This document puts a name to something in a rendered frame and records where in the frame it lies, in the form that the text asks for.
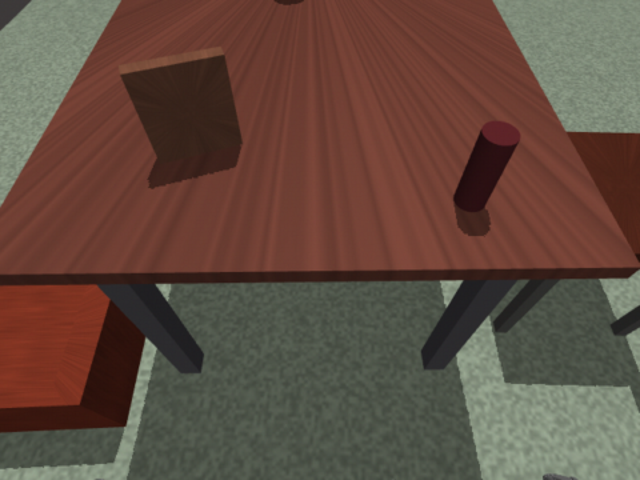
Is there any chair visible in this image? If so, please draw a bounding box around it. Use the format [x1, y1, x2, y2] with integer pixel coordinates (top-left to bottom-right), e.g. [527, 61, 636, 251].
[493, 132, 640, 336]

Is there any table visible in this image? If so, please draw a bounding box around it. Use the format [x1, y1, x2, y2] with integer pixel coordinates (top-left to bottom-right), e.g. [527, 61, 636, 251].
[0, 0, 640, 373]

